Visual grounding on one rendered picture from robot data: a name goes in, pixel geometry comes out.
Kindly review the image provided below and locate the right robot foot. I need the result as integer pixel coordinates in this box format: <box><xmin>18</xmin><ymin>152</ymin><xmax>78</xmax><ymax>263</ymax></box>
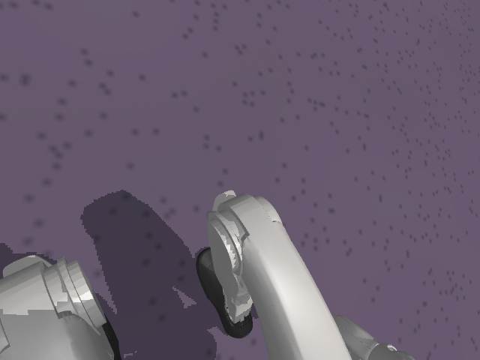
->
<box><xmin>196</xmin><ymin>247</ymin><xmax>253</xmax><ymax>338</ymax></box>

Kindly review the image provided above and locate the left robot foot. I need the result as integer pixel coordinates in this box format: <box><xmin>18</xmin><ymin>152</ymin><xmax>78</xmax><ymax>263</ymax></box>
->
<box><xmin>102</xmin><ymin>314</ymin><xmax>122</xmax><ymax>360</ymax></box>

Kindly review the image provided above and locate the right robot hand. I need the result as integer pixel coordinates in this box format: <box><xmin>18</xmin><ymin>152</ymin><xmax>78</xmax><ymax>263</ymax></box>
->
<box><xmin>333</xmin><ymin>315</ymin><xmax>380</xmax><ymax>360</ymax></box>

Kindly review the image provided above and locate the right robot arm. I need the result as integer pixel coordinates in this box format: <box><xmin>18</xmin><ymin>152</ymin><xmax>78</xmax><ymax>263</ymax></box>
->
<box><xmin>368</xmin><ymin>343</ymin><xmax>415</xmax><ymax>360</ymax></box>

